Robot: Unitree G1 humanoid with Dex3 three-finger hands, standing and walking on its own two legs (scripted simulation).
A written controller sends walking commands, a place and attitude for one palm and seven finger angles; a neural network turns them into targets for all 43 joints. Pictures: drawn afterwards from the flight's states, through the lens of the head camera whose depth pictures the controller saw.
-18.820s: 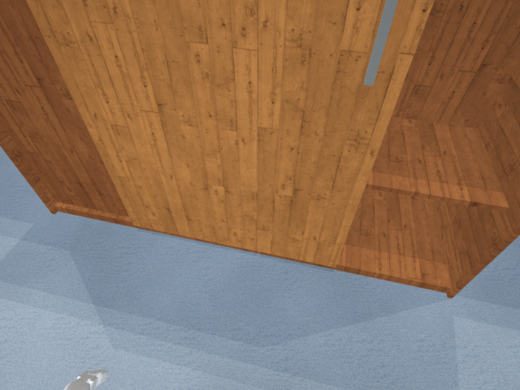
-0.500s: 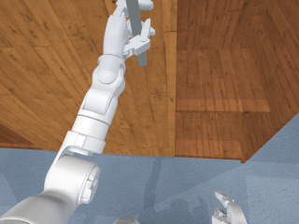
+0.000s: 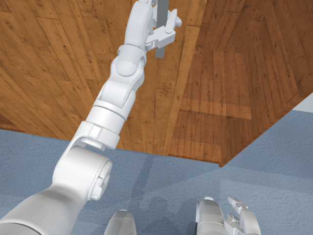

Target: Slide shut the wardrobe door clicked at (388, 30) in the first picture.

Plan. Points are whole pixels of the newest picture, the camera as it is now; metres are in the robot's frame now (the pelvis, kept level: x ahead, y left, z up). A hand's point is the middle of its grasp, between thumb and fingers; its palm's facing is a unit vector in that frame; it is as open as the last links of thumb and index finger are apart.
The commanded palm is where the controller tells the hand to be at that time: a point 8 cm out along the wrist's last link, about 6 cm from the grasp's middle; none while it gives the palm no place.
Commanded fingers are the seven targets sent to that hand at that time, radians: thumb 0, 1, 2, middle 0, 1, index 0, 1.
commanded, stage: step sideways, sliding the door along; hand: left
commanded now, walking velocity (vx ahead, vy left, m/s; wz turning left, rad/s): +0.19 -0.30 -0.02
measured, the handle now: (163, 9) +0.51 +0.07 +0.24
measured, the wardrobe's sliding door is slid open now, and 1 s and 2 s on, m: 0.34 0.00 0.00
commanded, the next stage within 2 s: stop walking and hold the door there in 1.42 s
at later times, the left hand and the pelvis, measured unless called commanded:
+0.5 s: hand (249, 42) +0.46 -0.10 +0.22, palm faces +0.04 -1.00 -0.05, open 6.0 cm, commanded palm +0.44 -0.11 +0.21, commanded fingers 0.00 0.90 0.90 -0.45 -1.40 -0.45 -1.40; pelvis +0.02 -0.21 -0.01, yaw +4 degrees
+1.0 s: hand out of the picture +0.46 -0.30 +0.22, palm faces +0.06 -1.00 -0.04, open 6.1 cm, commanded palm +0.44 -0.33 +0.22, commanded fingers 0.00 0.90 0.90 -0.45 -1.40 -0.45 -1.40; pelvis +0.05 -0.41 -0.01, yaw +4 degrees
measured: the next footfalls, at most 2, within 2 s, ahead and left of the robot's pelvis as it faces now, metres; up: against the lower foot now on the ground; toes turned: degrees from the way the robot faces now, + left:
right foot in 0.12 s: +0.09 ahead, -0.26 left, +0.00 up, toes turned -5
left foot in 0.34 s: +0.11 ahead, +0.00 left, +0.00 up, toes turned +10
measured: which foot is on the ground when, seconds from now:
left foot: down 0.00-0.16, up 0.18-0.32, down 0.34-0.66, up 0.68-0.82, down 0.84-1.00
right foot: up 0.00-0.10, down 0.12-0.34, up 0.36-0.60, down 0.62-0.84, up 0.86-1.00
